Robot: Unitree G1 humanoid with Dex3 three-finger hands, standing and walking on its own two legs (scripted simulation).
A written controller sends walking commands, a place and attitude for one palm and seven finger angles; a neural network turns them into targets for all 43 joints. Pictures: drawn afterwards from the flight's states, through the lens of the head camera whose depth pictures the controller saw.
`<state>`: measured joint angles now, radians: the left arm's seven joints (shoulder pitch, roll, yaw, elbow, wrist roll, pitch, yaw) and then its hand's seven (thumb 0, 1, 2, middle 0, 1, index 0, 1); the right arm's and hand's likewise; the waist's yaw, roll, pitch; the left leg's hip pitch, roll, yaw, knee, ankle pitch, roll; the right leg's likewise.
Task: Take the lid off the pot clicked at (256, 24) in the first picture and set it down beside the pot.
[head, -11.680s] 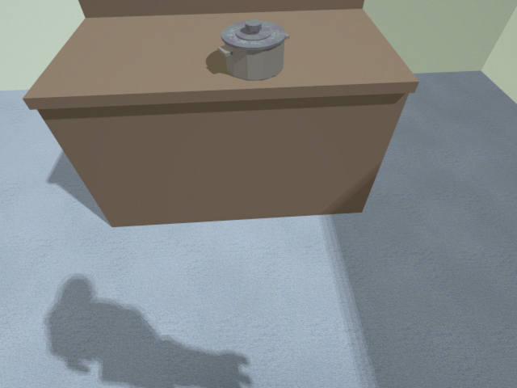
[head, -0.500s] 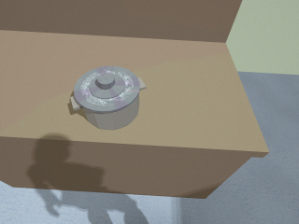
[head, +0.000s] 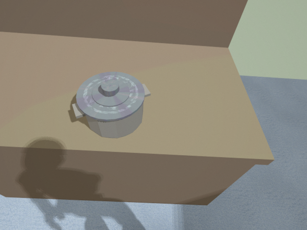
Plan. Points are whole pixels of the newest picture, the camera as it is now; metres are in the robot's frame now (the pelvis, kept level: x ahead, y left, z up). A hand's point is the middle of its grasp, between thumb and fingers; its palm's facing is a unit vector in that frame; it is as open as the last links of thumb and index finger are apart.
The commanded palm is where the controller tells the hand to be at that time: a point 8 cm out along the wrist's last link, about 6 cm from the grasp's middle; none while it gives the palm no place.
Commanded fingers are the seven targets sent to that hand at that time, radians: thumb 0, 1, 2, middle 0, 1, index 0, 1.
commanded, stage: come to a stop and stand still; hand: left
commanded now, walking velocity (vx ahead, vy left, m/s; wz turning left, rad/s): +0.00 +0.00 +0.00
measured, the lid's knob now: (110, 87) +0.48 +0.17 +0.08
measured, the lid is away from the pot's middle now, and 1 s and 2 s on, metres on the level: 0.00 0.00 0.00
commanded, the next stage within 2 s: look again from close up in 1.08 s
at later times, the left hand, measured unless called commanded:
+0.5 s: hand out of the picture +0.00 +0.16 -0.18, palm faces +0.00 -0.97 -0.23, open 7.4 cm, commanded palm none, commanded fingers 0.00 0.90 0.90 -0.20 -0.30 -0.20 -0.30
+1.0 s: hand out of the picture +0.00 +0.11 -0.18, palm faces +0.01 -0.98 -0.19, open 7.3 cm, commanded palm none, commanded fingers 0.00 0.90 0.90 -0.20 -0.30 -0.20 -0.30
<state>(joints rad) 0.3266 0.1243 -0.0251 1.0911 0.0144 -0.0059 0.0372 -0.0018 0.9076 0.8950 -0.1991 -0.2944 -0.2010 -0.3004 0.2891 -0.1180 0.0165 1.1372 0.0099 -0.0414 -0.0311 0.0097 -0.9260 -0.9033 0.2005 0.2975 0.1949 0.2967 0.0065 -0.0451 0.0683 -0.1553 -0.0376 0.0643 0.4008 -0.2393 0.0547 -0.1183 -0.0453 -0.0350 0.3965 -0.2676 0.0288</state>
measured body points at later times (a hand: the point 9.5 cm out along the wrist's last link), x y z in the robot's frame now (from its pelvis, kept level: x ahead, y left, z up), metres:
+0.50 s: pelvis -0.01 -0.02 -0.01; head +0.00 -0.04 +0.44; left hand +0.01 +0.21 -0.16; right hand +0.01 -0.25 -0.17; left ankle -0.01 +0.08 -0.74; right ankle -0.04 -0.14 -0.74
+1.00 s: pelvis +0.00 -0.05 +0.00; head +0.02 -0.06 +0.45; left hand +0.00 +0.17 -0.16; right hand +0.01 -0.28 -0.16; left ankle -0.01 +0.08 -0.74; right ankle -0.04 -0.14 -0.74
